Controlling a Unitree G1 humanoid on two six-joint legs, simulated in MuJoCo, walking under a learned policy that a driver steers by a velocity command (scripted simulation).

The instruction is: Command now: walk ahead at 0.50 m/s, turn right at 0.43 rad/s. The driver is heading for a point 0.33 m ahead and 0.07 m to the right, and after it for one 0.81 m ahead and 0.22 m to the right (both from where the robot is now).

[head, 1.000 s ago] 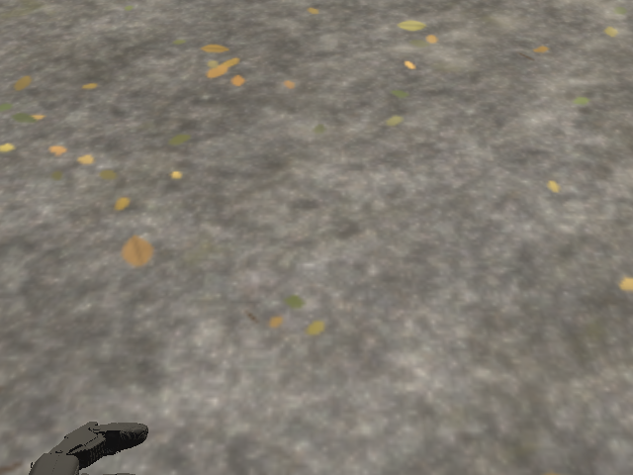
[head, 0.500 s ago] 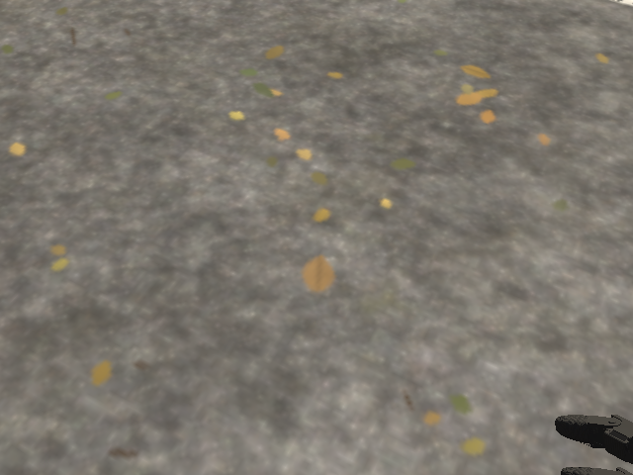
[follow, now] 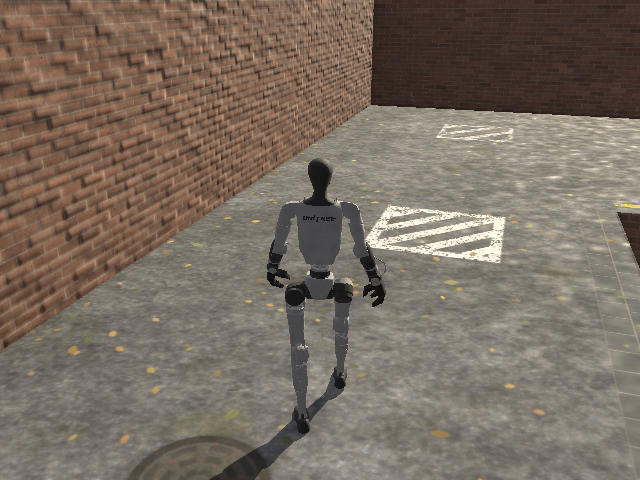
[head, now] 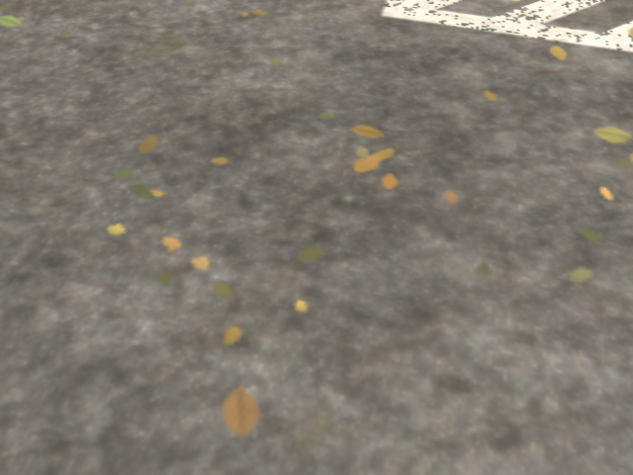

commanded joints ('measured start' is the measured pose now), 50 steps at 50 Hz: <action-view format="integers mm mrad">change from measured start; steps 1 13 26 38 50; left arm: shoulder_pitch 89 132 336 89 156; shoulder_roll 163 189 33 83 159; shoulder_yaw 62 73 29 48 95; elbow -70 -100 -114 -174 -184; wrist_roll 2 5 -11 -4 2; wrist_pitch -9 -5 15 43 37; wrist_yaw -2 66 79 57 21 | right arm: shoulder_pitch -26 -132 53 -75 -16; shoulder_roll -194 -82 -278 -132 -223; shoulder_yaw -49 2 -70 -36 -54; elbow -53 -164 -131 -65 15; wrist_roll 3 -20 -31 -9 36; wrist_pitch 19 -42 -73 -59 -4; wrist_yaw -26 1 10 6 -5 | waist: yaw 110 49 4 26 159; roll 127 -15 261 111 105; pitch -93 -29 -327 8 -104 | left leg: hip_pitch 4 -709 185 -199 -116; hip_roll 278 130 414 314 299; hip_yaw -7 -189 -731 -216 52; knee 334 682 149 -83 364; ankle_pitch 1214 188 76 410 1070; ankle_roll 73 -104 190 161 60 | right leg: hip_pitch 183 320 9 -150 391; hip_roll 95 -83 146 -78 100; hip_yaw -78 298 208 116 -74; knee -5 -358 470 413 -41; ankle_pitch -120 135 -452 -138 -97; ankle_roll -70 -244 11 71 -97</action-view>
